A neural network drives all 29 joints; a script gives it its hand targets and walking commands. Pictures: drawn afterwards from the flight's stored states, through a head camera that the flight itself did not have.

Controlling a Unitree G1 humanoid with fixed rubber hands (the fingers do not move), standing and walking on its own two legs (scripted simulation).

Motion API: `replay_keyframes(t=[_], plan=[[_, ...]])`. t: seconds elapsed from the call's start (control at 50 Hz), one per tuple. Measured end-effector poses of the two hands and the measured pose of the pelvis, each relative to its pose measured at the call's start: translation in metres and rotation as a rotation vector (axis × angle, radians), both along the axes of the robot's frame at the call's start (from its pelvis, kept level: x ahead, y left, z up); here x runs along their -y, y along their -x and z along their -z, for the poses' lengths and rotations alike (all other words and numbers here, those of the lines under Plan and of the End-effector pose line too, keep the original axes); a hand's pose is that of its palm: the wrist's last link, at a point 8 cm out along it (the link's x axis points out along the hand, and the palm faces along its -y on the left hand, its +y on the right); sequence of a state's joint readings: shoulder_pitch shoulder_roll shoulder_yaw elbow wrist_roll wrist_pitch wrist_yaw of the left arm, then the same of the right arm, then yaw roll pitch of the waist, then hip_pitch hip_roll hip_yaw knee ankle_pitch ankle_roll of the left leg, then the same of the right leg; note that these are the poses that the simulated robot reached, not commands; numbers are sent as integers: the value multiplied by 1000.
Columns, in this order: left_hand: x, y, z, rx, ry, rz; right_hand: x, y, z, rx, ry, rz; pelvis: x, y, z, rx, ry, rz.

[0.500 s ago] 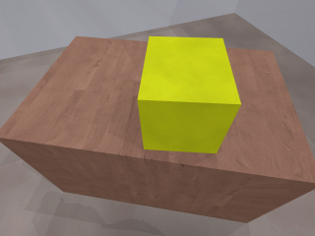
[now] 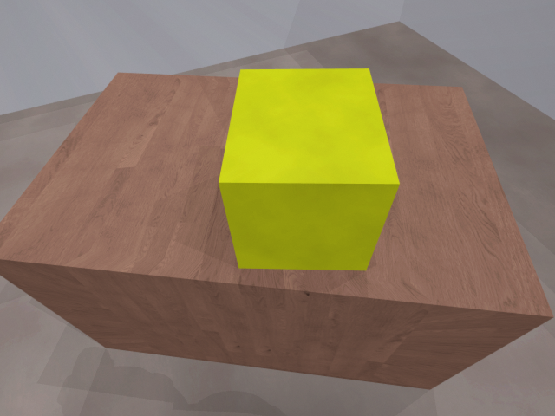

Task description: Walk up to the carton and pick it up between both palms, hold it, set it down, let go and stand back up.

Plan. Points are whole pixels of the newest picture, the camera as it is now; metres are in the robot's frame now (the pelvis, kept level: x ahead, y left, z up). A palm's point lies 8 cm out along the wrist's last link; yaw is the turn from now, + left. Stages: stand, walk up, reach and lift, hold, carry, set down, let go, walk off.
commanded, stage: walk up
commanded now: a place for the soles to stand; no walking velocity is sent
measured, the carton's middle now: (303, 169) +0.53 -0.04 +0.01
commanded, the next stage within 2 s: reach and lift in 0.50 s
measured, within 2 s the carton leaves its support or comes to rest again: neither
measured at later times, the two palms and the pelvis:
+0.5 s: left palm out of the picture +0.02 +0.22 -0.14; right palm out of the picture +0.00 -0.24 -0.15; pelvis +0.01 +0.00 +0.00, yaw -2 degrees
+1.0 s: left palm out of the picture +0.12 +0.20 -0.11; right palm (457, 408) +0.14 -0.24 -0.11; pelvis -0.02 -0.03 -0.01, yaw +1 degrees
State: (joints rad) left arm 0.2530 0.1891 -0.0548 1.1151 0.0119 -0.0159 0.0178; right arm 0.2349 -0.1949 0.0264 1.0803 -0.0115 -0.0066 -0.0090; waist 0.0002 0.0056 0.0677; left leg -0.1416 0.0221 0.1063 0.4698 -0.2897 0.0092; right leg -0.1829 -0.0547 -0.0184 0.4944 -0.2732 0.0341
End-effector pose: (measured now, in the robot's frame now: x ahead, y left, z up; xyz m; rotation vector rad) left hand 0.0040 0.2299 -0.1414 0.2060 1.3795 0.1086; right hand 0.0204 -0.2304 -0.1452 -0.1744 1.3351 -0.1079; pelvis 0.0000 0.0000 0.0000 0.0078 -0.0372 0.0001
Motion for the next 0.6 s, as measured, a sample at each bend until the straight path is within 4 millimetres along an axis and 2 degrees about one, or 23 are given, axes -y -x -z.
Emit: replay_keyframes(t=[0.18, 0.46, 0.56, 0.6], plan=[[6, -11, 1, 19, 5, 9, 7, 2, 0, -4, 9, 13, 5, -3, 0, 7, 1, 15], [7, -11, 2, -27, 5, 36, 8, 16, 0, -64, 13, 39, 5, -7, -1, -8, 2, 39], [3, -18, 3, -26, -3, 36, 7, 14, 1, -53, 12, 51, 5, -9, 1, -16, 2, 41], [-1, -33, 11, -80, -3, -6, 11, -1, 9, -39, 4, 55, 6, -3, 10, -51, 2, 13]])
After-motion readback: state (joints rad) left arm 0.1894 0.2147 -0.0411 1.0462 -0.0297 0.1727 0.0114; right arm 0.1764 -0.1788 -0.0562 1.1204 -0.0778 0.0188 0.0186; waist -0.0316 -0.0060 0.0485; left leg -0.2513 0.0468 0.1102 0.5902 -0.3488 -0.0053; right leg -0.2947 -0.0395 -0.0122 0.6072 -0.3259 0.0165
